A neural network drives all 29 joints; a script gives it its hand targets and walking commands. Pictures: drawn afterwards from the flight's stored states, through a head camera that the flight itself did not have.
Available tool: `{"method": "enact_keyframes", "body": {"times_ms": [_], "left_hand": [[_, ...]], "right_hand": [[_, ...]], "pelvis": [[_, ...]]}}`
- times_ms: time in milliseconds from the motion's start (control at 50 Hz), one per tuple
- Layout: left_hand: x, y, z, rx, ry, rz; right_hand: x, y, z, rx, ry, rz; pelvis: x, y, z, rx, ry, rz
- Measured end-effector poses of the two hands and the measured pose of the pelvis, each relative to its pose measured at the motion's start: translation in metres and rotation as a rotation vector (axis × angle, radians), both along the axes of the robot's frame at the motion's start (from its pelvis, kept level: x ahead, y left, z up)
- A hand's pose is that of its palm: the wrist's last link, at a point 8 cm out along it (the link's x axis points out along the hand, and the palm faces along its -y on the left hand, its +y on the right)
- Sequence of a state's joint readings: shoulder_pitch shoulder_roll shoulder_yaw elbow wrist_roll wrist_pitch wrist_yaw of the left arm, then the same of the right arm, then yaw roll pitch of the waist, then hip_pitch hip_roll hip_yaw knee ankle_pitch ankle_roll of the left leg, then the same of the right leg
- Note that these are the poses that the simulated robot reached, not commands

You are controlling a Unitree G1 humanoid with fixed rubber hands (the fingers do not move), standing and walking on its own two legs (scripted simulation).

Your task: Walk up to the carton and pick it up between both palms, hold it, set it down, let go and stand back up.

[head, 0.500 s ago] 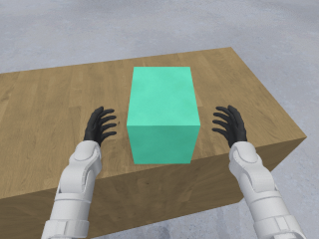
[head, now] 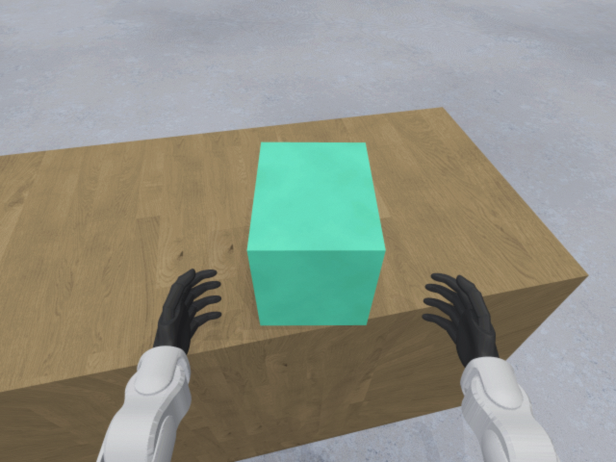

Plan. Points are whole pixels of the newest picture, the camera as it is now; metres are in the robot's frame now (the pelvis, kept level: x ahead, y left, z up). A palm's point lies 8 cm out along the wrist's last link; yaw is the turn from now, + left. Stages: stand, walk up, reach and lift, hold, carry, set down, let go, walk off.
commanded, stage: set down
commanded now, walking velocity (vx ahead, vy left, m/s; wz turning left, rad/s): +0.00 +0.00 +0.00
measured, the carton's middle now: (313, 233) +0.44 +0.05 +0.03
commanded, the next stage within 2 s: let go in 1.38 s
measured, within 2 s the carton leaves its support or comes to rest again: neither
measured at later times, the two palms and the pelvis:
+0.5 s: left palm (174, 373) +0.22 +0.21 +0.01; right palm (483, 393) +0.23 -0.17 +0.01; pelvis +0.03 +0.00 +0.00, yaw +0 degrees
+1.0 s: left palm (172, 368) +0.22 +0.22 +0.00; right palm (477, 410) +0.23 -0.18 -0.06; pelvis +0.04 +0.00 +0.00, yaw +1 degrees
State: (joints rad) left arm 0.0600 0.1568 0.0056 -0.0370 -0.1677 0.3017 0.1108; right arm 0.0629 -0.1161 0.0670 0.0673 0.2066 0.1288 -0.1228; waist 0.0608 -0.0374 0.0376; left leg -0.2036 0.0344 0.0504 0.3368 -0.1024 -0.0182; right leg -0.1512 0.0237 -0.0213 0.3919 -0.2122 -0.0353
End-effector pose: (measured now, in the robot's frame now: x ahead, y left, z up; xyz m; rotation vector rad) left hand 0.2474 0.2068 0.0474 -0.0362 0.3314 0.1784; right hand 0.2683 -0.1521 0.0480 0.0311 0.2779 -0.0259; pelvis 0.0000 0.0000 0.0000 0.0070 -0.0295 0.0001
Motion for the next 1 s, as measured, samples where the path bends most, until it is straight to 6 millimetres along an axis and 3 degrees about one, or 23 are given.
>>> {"method": "enact_keyframes", "body": {"times_ms": [180, 320, 540, 760, 1000], "left_hand": [[-0.025, 0.003, -0.022, 0.021, 0.031, 0.019], [-0.033, 0.004, -0.033, 0.035, 0.060, 0.014], [-0.029, 0.004, -0.045, 0.067, 0.113, -0.023], [-0.028, 0.007, -0.045, 0.087, 0.106, -0.065], [-0.023, 0.008, -0.043, 0.118, 0.129, -0.097]], "right_hand": [[-0.030, -0.010, -0.024, -0.021, 0.067, 0.001], [-0.043, -0.013, -0.036, -0.026, 0.100, 0.004], [-0.043, -0.018, -0.044, -0.044, 0.122, -0.010], [-0.051, -0.026, -0.081, -0.098, 0.258, 0.020], [-0.042, -0.031, -0.106, -0.131, 0.299, 0.051]], "pelvis": [[0.008, 0.000, 0.001, 0.002, -0.007, -0.005], [0.014, 0.000, 0.001, 0.004, -0.004, -0.006], [0.030, 0.002, 0.003, 0.002, -0.017, -0.010], [0.042, 0.006, 0.003, 0.001, -0.023, -0.003], [0.042, 0.004, 0.001, 0.003, -0.047, 0.015]]}}
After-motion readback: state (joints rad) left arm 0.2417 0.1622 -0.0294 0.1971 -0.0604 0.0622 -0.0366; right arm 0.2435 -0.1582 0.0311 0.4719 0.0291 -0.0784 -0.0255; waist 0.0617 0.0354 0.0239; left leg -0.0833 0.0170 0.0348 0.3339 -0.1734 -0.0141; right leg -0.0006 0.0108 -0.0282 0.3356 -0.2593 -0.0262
